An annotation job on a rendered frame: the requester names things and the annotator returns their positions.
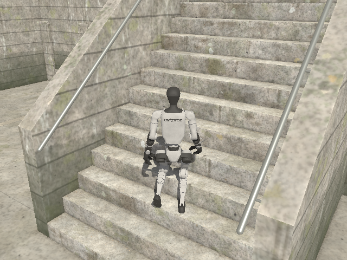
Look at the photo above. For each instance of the robot right foot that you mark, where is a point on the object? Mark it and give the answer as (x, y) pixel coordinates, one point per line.
(181, 209)

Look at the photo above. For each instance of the robot right hand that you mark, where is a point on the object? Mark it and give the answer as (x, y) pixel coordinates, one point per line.
(198, 150)

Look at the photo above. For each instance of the robot right upper arm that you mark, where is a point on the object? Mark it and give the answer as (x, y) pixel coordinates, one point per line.
(190, 115)

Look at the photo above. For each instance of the robot right forearm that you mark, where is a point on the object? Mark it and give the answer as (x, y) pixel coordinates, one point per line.
(197, 142)

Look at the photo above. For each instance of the robot left forearm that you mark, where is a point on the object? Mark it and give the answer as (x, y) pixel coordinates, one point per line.
(149, 145)

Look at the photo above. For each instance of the robot left upper arm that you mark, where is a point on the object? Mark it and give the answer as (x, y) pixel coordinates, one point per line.
(154, 124)

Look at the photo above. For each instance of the humanoid robot head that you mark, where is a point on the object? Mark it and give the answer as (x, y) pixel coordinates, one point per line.
(173, 94)

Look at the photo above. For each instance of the robot left hand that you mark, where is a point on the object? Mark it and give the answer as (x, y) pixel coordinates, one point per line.
(148, 156)

